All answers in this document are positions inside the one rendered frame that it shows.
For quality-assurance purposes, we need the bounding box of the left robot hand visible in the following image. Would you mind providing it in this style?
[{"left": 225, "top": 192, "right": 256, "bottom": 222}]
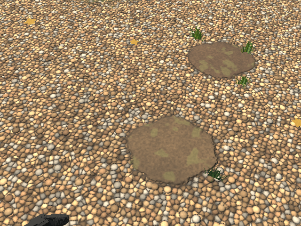
[{"left": 24, "top": 213, "right": 70, "bottom": 226}]

